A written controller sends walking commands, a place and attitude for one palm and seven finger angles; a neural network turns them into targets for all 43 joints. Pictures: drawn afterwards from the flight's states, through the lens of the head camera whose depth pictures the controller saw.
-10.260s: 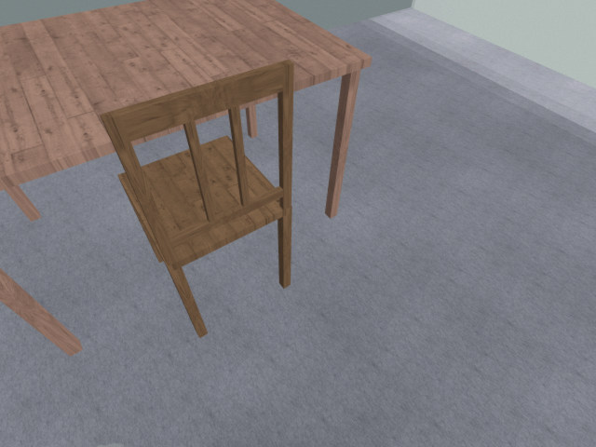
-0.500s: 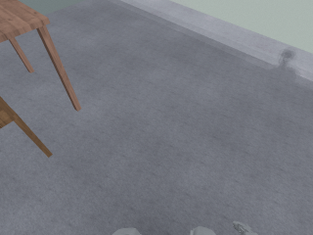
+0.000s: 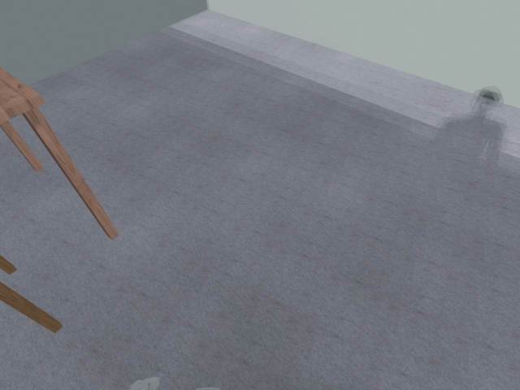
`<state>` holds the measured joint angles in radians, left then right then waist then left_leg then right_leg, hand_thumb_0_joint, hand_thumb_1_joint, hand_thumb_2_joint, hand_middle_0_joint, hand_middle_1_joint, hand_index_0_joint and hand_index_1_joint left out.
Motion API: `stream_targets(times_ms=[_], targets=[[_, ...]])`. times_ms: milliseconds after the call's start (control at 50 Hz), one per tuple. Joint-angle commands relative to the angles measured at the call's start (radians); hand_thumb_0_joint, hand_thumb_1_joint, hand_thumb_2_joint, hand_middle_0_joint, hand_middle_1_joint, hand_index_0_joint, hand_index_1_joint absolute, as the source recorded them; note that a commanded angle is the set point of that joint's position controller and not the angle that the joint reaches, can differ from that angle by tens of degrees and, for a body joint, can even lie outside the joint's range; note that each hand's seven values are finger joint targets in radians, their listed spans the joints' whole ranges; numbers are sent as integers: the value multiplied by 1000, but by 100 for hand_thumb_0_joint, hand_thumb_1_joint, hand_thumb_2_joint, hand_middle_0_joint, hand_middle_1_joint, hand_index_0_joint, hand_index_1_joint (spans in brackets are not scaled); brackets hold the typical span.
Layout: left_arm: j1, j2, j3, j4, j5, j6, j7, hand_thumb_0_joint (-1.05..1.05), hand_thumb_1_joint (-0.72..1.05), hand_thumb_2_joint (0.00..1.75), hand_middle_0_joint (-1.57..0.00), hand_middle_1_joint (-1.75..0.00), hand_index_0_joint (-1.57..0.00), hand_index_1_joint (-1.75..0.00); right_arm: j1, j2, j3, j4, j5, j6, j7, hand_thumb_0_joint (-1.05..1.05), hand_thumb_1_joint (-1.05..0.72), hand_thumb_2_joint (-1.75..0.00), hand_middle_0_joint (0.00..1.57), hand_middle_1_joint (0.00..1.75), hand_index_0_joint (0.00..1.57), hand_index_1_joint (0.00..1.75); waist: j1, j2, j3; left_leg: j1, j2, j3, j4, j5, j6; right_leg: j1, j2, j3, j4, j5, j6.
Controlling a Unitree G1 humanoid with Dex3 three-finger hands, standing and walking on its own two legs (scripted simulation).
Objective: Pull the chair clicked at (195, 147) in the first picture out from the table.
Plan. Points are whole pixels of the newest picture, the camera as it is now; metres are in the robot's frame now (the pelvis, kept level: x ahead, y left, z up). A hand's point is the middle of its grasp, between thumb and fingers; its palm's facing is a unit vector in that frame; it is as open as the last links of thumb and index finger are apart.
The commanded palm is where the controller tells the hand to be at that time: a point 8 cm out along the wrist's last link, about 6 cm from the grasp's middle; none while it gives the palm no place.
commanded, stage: walk to a spot facing it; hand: left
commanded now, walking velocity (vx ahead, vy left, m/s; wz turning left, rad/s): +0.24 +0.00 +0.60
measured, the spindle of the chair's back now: out of the picture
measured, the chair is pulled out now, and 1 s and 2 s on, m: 0.00 0.00 0.00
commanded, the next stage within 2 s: turn to face it in 0.06 s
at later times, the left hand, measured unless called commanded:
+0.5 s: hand out of the picture +0.14 +0.28 -0.18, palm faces +0.30 -0.93 -0.20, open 7.4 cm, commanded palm none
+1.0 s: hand (129, 372) +0.18 +0.24 -0.14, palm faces +0.50 -0.82 -0.28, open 7.4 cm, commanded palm none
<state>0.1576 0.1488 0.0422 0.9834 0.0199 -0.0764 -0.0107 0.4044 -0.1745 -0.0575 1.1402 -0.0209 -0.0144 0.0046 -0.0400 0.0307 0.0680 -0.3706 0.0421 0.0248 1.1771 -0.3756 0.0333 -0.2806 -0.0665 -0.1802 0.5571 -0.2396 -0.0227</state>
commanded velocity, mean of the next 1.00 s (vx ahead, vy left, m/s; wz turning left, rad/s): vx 0.02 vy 0.00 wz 0.59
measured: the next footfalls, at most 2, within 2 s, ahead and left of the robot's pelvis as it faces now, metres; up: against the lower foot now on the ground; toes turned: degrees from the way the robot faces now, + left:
left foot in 0.32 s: +0.25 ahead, +0.17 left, +0.00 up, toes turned +17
right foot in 0.82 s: +0.27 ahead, -0.07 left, +0.00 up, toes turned +23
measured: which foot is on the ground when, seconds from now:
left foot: up 0.00-0.30, down 0.32-0.82, up 0.84-1.00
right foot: down 0.00-0.32, up 0.34-0.80, down 0.82-1.00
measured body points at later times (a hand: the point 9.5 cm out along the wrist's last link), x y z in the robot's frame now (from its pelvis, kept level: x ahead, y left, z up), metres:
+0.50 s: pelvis +0.14 +0.07 +0.00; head +0.17 +0.10 +0.44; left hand +0.12 +0.33 -0.16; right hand +0.32 -0.15 -0.12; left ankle +0.21 +0.16 -0.73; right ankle +0.15 -0.09 -0.65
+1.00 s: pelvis +0.20 +0.02 +0.01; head +0.24 +0.01 +0.46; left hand +0.15 +0.28 -0.12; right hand +0.37 -0.19 -0.15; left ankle +0.13 +0.14 -0.65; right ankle +0.24 -0.09 -0.73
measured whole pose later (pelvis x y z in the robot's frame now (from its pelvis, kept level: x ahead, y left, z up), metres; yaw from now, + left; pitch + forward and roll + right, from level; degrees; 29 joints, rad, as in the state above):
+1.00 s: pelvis +0.20 +0.02 +0.01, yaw +32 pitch +0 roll +2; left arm 0.20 0.18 0.04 0.87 0.02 0.01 0.02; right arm 0.23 -0.26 -0.10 0.94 -0.02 0.08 0.03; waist -0.04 0.03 0.08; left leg -0.53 -0.02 -0.01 1.12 -0.40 -0.06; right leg -0.19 -0.10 -0.13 0.52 -0.31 0.00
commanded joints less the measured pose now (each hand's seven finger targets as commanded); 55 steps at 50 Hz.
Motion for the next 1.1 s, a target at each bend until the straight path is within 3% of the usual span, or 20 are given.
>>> stream_targets(times_ms=[0, 80, 200, 220, 260, 280, 300, 320, 380, 440, 560, 660, 740, 760, 780, 800, 820, 880, 980, 1080], targets=[[141, 115, 24, 18, 8, -9, 28, 0, 90, 90, -20, -30, -20, -30, -45, -19, -8, -99, -3, -6, 11, 0, -90, -90, 20, 30, 20, 30, 31, -155, -11, -196, 89, -27, -16, 99, -37, 66, -290, 172, -367, 99, -71], [145, 137, 29, 25, 7, -13, 28, 0, 90, 90, -20, -30, -20, -30, -118, -4, -5, -139, -2, 9, 32, 0, -90, -90, 20, 30, 20, 30, 22, -165, 12, -190, 88, 37, -221, 176, -57, 76, -254, 19, -360, 227, -56], [185, 200, 41, 38, 7, 5, 33, 0, 90, 90, -20, -30, -20, -30, -261, -41, -1, -209, 0, 5, 47, 0, -90, -90, 20, 30, 20, 30, 54, -170, 22, -106, 61, 91, -452, 176, -37, 157, -297, -21, -244, 372, -45], [179, 211, 46, 33, 9, 10, 34, 0, 90, 90, -20, -30, -20, -30, -248, -58, -5, -216, 1, 4, 45, 0, -90, -90, 20, 30, 20, 30, 43, -167, 11, -58, 60, 84, -481, 152, -29, 157, -315, -19, -188, 407, -41], [152, 239, 60, 14, 1, 21, 34, 0, 90, 90, -20, -30, -20, -30, -96, -125, -25, -187, -8, 0, 36, 0, -90, -90, 20, 30, 20, 30, -41, -96, -90, 180, 1, 102, -637, 251, -21, 132, -277, -90, 116, 473, 6], [186, 204, 57, -9, -11, 29, 25, 0, 90, 90, -20, -30, -20, -30, -9, -233, -49, -178, -16, -7, 23, 0, -90, -90, 20, 30, 20, 30, -69, 140, -200, 387, 132, -81, -699, 490, 36, -25, -165, -113, 398, 195, 64], [196, 157, 43, -51, -23, 37, 19, 0, 90, 90, -20, -30, -20, -30, 37, -337, -65, -177, -7, -8, 11, 0, -90, -90, 20, 30, 20, 30, -71, 374, -259, 506, 377, -426, -752, 876, 166, -263, -25, -34, 658, -451, 110], [134, 175, 35, -85, -13, 49, 30, 0, 90, 90, -20, -30, -20, -30, 39, -341, -58, -178, 10, 0, 3, 0, -90, -90, 20, 30, 20, 30, -77, 193, -274, 448, 409, -430, -772, 745, 203, -278, -37, 83, 739, -455, 94], [95, 154, 48, -70, -5, 67, 25, 0, 90, 90, -20, -30, -20, -30, -196, -237, -36, -257, 1, 5, -9, 0, -90, -90, 20, 30, 20, 30, -2, 134, -107, 124, 279, -346, -873, 238, 148, -275, -90, 153, 698, -259, 96], [171, 139, 50, -56, 1, 91, 20, 0, 90, 90, -20, -30, -20, -30, -281, -216, -30, -290, -3, 5, -5, 0, -90, -90, 20, 30, 20, 30, 50, 95, -105, -4, 199, -259, -921, 126, 114, -175, -69, 143, 611, -157, 97], [82, 149, 52, -134, 3, 101, 26, 0, 90, 90, -20, -30, -20, -30, -238, -228, -49, -298, -5, 20, -2, 0, -90, -90, 20, 30, 20, 30, 24, 72, -117, 86, 178, -346, -917, 105, 138, -227, -32, 162, 457, -146, 110], [6, 151, 47, -191, -4, 94, 32, 0, 90, 90, -20, -30, -20, -30, -186, -229, -62, -292, -7, 30, -4, 0, -90, -90, 20, 30, 20, 30, -1, 108, -141, 156, 170, -422, -852, 282, 155, -191, 6, 174, 314, -205, 106], [83, 157, 46, -188, -15, 84, 38, 0, 90, 90, -20, -30, -20, -30, -224, -223, -68, -308, -3, 39, -3, 0, -90, -90, 20, 30, 20, 30, 41, 101, -166, 80, 111, -432, -775, 411, 116, 26, 50, 157, 23, -121, 89], [128, 177, 51, -179, -15, 79, 41, 0, 90, 90, -20, -30, -20, -30, -241, -208, -67, -316, 4, 41, -1, 0, -90, -90, 20, 30, 20, 30, 69, 75, -176, 1, 69, -406, -730, 350, 73, 155, 34, 160, -130, -25, 81], [167, 243, 66, -178, -3, 72, 47, 0, 90, 90, -20, -30, -20, -30, -237, -155, -61, -324, 13, 41, 6, 0, -90, -90, 20, 30, 20, 30, 89, -97, -187, -161, -26, -303, -579, 153, 2, 299, -133, 316, -277, -70, 27], [144, 321, 76, -191, 10, 70, 50, 0, 90, 90, -20, -30, -20, -30, -241, -108, -55, -352, 14, 38, 8, 0, -90, -90, 20, 30, 20, 30, 89, -336, -135, -314, -156, -90, -346, -134, -75, 285, -401, 555, -333, 0, -98], [89, 312, 77, -210, 1, 72, 55, 0, 90, 90, -20, -30, -20, -30, -236, -173, -69, -346, 1, 48, 7, 0, -90, -90, 20, 30, 20, 30, 71, -258, -116, -264, -94, -123, -141, -168, -68, 140, -458, 518, -324, 37, -150], [-35, 222, 46, -217, 0, 64, 51, 0, 90, 90, -20, -30, -20, -30, -203, -140, -61, -295, -4, 69, 22, 0, -90, -90, 20, 30, 20, 30, -1, -155, -18, -252, -38, -84, 60, -24, -89, 65, -288, 268, -243, 240, -101], [81, 243, 50, -167, 6, 66, 47, 0, 90, 90, -20, -30, -20, -30, -261, -120, -39, -298, 2, 72, 26, 0, -90, -90, 20, 30, 20, 30, 52, -220, -58, -198, -25, 2, -134, -40, -114, 204, -264, 125, -169, 488, -82], [143, 292, 64, -132, 10, 80, 42, 0, 90, 90, -20, -30, -20, -30, -334, -118, -18, -314, 10, 61, 24, 0, -90, -90, 20, 30, 20, 30, 95, -270, -82, -78, -37, 72, -391, -66, -94, 242, -284, 93, -104, 593, -81]])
